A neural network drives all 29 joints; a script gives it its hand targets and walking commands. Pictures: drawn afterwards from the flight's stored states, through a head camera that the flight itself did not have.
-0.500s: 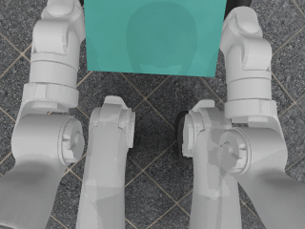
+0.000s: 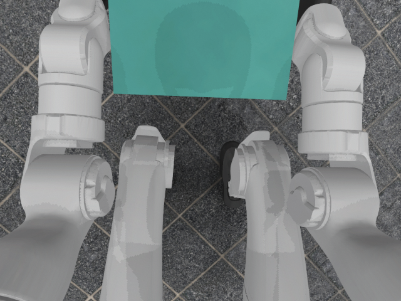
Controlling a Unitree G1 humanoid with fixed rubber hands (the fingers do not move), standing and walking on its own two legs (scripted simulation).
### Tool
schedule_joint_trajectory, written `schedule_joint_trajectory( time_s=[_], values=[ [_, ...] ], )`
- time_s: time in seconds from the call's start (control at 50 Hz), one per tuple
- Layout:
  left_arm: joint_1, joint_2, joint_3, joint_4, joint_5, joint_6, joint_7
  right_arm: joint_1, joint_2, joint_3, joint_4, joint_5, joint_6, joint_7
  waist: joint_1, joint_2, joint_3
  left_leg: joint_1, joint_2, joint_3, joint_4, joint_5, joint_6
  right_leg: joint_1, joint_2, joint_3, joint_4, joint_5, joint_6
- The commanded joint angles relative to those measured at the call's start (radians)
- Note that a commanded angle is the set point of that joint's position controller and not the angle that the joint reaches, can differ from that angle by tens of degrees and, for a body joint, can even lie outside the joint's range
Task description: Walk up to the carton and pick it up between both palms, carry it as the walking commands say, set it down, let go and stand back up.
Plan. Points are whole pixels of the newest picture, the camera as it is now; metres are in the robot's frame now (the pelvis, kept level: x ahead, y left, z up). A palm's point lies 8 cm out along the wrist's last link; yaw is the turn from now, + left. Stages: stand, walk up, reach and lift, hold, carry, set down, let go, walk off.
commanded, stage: reach and lift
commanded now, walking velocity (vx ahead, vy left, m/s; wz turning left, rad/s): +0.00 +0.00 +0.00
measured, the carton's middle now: (200, 27) +0.52 +0.02 -0.16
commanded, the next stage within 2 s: none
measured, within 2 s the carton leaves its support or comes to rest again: neither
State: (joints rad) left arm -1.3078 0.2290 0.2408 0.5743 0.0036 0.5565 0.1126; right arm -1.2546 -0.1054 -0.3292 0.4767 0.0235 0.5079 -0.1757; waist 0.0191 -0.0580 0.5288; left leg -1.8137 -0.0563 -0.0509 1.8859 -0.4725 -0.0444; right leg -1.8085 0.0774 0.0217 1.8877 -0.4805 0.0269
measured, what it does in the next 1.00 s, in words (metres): rises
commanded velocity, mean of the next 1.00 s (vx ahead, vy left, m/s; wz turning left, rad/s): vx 0.00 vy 0.00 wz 0.00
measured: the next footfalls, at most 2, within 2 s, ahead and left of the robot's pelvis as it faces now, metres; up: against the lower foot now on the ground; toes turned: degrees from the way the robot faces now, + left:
none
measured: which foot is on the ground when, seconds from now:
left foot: down 0.00-1.00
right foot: down 0.00-1.00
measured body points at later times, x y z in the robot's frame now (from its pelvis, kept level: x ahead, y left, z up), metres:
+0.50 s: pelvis -0.02 +0.00 +0.05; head +0.30 +0.02 +0.35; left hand +0.52 +0.17 -0.05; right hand +0.52 -0.13 -0.04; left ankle +0.16 +0.13 -0.43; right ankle +0.15 -0.12 -0.43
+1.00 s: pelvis -0.01 +0.00 +0.11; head +0.28 +0.01 +0.44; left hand +0.51 +0.17 +0.04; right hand +0.51 -0.13 +0.04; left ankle +0.16 +0.13 -0.43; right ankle +0.15 -0.12 -0.43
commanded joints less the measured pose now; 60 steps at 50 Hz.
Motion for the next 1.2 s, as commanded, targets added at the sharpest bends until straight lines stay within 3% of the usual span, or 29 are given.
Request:
schedule_joint_trajectory(
  time_s=[0.0,0.02,0.08,0.1,0.12,0.14,0.2,0.22,0.28,0.32,0.36,0.48,0.5,0.52,0.6,0.64,0.72,0.82,0.86,0.88,0.9,0.96,1.04,1.08,1.1,1.12,1.14,1.16,1.18],
  values=[
    [-0.891,-1.012,-0.613,-0.457,-0.258,-0.111,-0.242,-0.84,1.027,0.701,-0.33,0.22,-0.044,0.217,0.016,0.122,-2.731,1.006,-0.12,0.107,-0.207,0.407,0.026,0.909,0.103,-0.049,-0.207,0.357,-0.008],
    [-0.877,-1.024,-0.606,-0.42,-0.259,-0.113,-0.244,-0.835,1.038,0.697,-0.304,0.208,-0.043,0.214,0.02,0.104,-2.666,0.965,-0.119,0.106,-0.222,0.369,0.027,0.907,0.104,-0.04,-0.221,0.328,-0.007],
    [-0.841,-1.033,-0.58,-0.295,-0.248,-0.127,-0.255,-0.825,1.042,0.657,-0.224,0.158,-0.053,0.213,-0.011,0.046,-2.489,0.838,-0.113,0.103,-0.262,0.251,0.038,0.879,0.096,-0.035,-0.262,0.248,-0.005],
    [-0.828,-1.03,-0.572,-0.293,-0.237,-0.131,-0.259,-0.8,1.059,0.662,-0.2,0.151,-0.051,0.218,0.009,0.032,-2.466,0.824,-0.113,0.105,-0.275,0.226,0.042,0.894,0.095,-0.031,-0.268,0.23,-0.006],
    [-0.831,-1.038,-0.57,-0.249,-0.232,-0.133,-0.259,-0.814,1.06,0.646,-0.173,0.145,-0.055,0.221,-0.001,0.027,-2.417,0.8,-0.107,0.102,-0.287,0.191,0.043,0.869,0.095,-0.037,-0.278,0.192,-0.005],
    [-0.829,-1.036,-0.549,-0.217,-0.218,-0.137,-0.264,-0.799,1.086,0.636,-0.119,0.138,-0.054,0.227,0.014,0.023,-2.37,0.772,-0.107,0.1,-0.301,0.153,0.047,0.855,0.091,-0.028,-0.293,0.156,-0.005],
    [-0.808,-1.058,-0.514,-0.152,-0.195,-0.143,-0.283,-0.769,1.095,0.594,-0.046,0.106,-0.055,0.243,-0.01,0.015,-2.334,0.761,-0.101,0.1,-0.33,0.114,0.044,0.855,0.089,-0.039,-0.33,0.125,-0.005],
    [-0.793,-1.067,-0.504,-0.127,-0.182,-0.143,-0.288,-0.746,1.103,0.584,-0.004,0.1,-0.054,0.251,0.011,0.022,-2.323,0.772,-0.102,0.096,-0.347,0.114,0.039,0.837,0.088,-0.047,-0.331,0.12,-0.005],
    [-0.82,-1.091,-0.503,-0.163,-0.178,-0.142,-0.296,-0.772,1.117,0.614,-0.042,0.114,-0.053,0.267,0.024,0.045,-2.429,0.853,-0.102,0.103,-0.352,0.132,0.033,0.879,0.087,-0.047,-0.357,0.119,-0.004],
    [-0.83,-1.114,-0.524,-0.181,-0.19,-0.132,-0.298,-0.814,1.124,0.633,-0.073,0.133,-0.049,0.274,0.013,0.051,-2.493,0.916,-0.103,0.087,-0.361,0.163,0.035,0.877,0.084,-0.054,-0.36,0.138,0.001],
    [-0.897,-1.108,-0.552,-0.273,-0.219,-0.124,-0.295,-0.862,1.119,0.67,-0.145,0.169,-0.044,0.276,0.019,0.058,-2.603,0.997,-0.108,0.092,-0.361,0.209,0.03,0.931,0.084,-0.058,-0.37,0.171,-0.004],
    [-0.983,-1.087,-0.619,-0.427,-0.258,-0.088,-0.251,-0.923,1.064,0.723,-0.293,0.235,-0.021,0.258,0.016,0.123,-2.755,1.192,-0.107,0.064,-0.385,0.211,0.023,0.983,0.08,-0.046,-0.39,0.164,-0.019],
    [-0.994,-1.087,-0.628,-0.442,-0.268,-0.087,-0.246,-0.911,1.07,0.721,-0.286,0.231,-0.014,0.255,0.002,0.093,-2.734,1.212,-0.101,0.043,-0.401,0.187,0.027,0.985,0.081,-0.051,-0.396,0.144,-0.018],
    [-1.022,-1.087,-0.625,-0.417,-0.26,-0.084,-0.241,-0.905,1.055,0.687,-0.248,0.213,-0.014,0.254,-0.007,0.13,-2.665,1.205,-0.092,0.03,-0.414,0.134,0.021,0.943,0.075,-0.042,-0.403,0.106,-0.029],
    [-0.999,-1.115,-0.621,-0.394,-0.256,-0.08,-0.236,-0.88,1.077,0.635,-0.198,0.198,-0.018,0.271,-0.026,0.162,-2.567,1.223,-0.094,0.016,-0.469,0.079,0.019,0.922,0.077,-0.039,-0.432,0.086,-0.032],
    [-0.941,-1.159,-0.61,-0.308,-0.241,-0.078,-0.246,-0.841,1.093,0.614,-0.146,0.177,-0.02,0.282,-0.025,0.164,-2.492,1.207,-0.089,0.002,-0.497,0.034,0.019,0.904,0.077,-0.036,-0.445,0.056,-0.035],
    [-0.806,-1.249,-0.546,-0.088,-0.198,-0.086,-0.286,-0.798,1.142,0.558,-0.002,0.124,-0.033,0.318,-0.049,0.146,-2.271,1.065,-0.082,0.009,-0.542,-0.039,0.026,0.873,0.073,-0.032,-0.499,0.005,-0.03],
    [-0.728,-1.265,-0.478,-0.056,-0.174,-0.112,-0.33,-0.788,1.194,0.58,-0.028,0.115,-0.045,0.332,-0.04,0.058,-2.306,1.008,-0.098,0.048,-0.551,0.045,0.038,1.013,0.077,-0.029,-0.557,0.048,-0.012],
    [-0.739,-1.264,-0.499,-0.114,-0.198,-0.12,-0.337,-0.778,1.21,0.628,-0.09,0.134,-0.047,0.328,-0.021,0.044,-2.397,1.049,-0.106,0.057,-0.553,0.126,0.041,1.086,0.079,-0.024,-0.568,0.117,-0.009],
    [-0.746,-1.259,-0.52,-0.142,-0.202,-0.122,-0.336,-0.763,1.213,0.652,-0.115,0.138,-0.048,0.324,-0.032,0.048,-2.471,1.085,-0.111,0.062,-0.544,0.174,0.039,1.119,0.082,-0.026,-0.569,0.163,-0.008],
    [-0.746,-1.245,-0.527,-0.177,-0.204,-0.125,-0.333,-0.747,1.227,0.672,-0.132,0.144,-0.046,0.321,-0.024,0.014,-2.5,1.1,-0.112,0.052,-0.547,0.193,0.044,1.136,0.082,-0.027,-0.566,0.186,-0.004],
    [-0.75,-1.218,-0.599,-0.287,-0.246,-0.121,-0.319,-0.743,1.217,0.755,-0.25,0.183,-0.037,0.302,-0.016,0.007,-2.639,1.205,-0.12,0.042,-0.545,0.287,0.047,1.223,0.081,-0.019,-0.568,0.277,0.0],
    [-0.77,-1.164,-0.676,-0.47,-0.268,-0.112,-0.28,-0.681,1.172,0.804,-0.343,0.22,-0.026,0.277,-0.008,0.077,-2.741,1.38,-0.123,0.025,-0.565,0.365,0.037,1.264,0.081,-0.014,-0.578,0.343,-0.008],
    [-0.769,-1.149,-0.693,-0.467,-0.27,-0.101,-0.264,-0.657,1.118,0.799,-0.346,0.209,-0.021,0.268,-0.02,0.081,-2.663,1.397,-0.114,0.006,-0.588,0.311,0.029,1.237,0.075,-0.01,-0.598,0.279,-0.018],
    [-0.765,-1.132,-0.707,-0.541,-0.272,-0.098,-0.255,-0.658,1.127,0.798,-0.396,0.228,-0.019,0.267,-0.008,0.12,-2.708,1.46,-0.117,0.01,-0.607,0.33,0.029,1.27,0.078,-0.005,-0.611,0.301,-0.02],
    [-0.735,-1.143,-0.694,-0.491,-0.266,-0.094,-0.247,-0.641,1.121,0.802,-0.359,0.223,-0.017,0.267,0.007,0.116,-2.608,1.42,-0.113,0.008,-0.619,0.293,0.024,1.246,0.075,0.001,-0.62,0.26,-0.025],
    [-0.732,-1.128,-0.694,-0.491,-0.252,-0.094,-0.246,-0.609,1.116,0.782,-0.331,0.211,-0.017,0.267,-0.014,0.125,-2.568,1.426,-0.107,0.004,-0.63,0.271,0.026,1.227,0.072,0.001,-0.632,0.248,-0.028],
    [-0.708,-1.134,-0.672,-0.433,-0.247,-0.092,-0.246,-0.601,1.124,0.765,-0.276,0.194,-0.012,0.272,0.0,0.122,-2.468,1.378,-0.1,-0.001,-0.649,0.214,0.027,1.196,0.07,0.004,-0.641,0.191,-0.029],
    [-0.697,-1.16,-0.671,-0.395,-0.24,-0.089,-0.249,-0.601,1.123,0.747,-0.266,0.183,-0.019,0.274,-0.016,0.141,-2.43,1.367,-0.097,-0.001,-0.666,0.183,0.027,1.203,0.067,0.006,-0.66,0.17,-0.034]
  ],
)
